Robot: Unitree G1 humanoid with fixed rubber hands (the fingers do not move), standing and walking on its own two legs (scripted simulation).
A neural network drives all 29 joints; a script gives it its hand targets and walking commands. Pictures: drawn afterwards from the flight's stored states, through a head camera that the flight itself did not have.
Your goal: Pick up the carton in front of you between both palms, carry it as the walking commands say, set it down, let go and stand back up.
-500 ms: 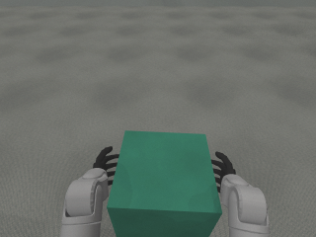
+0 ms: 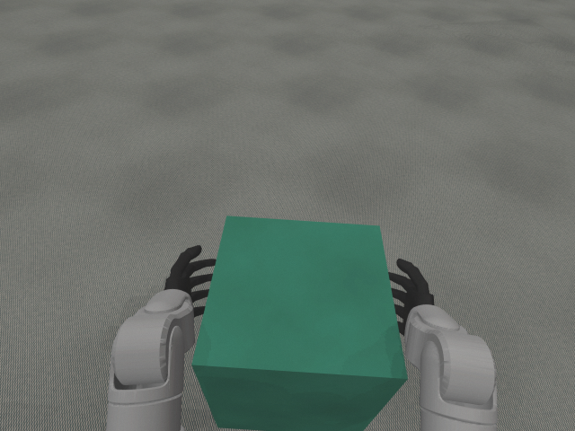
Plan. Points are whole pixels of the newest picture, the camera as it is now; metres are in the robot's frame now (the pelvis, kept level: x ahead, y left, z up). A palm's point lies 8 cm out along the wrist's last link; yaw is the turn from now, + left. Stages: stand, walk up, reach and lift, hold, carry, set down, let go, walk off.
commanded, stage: carry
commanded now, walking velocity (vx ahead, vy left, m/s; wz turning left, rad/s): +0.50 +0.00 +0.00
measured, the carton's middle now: (295, 331) +0.27 -0.01 +0.01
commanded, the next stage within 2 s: none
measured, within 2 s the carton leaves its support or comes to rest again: neither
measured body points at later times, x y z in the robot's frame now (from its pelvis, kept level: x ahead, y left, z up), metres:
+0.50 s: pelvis +0.27 -0.03 -0.01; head +0.29 -0.05 +0.44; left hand +0.54 +0.13 +0.07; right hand +0.55 -0.17 +0.06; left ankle +0.33 +0.08 -0.74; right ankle +0.26 -0.13 -0.75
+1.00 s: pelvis +0.35 -0.02 -0.02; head +0.34 -0.02 +0.43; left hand +0.63 +0.14 +0.06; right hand +0.63 -0.17 +0.06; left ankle +0.34 +0.08 -0.75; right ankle +0.26 -0.13 -0.75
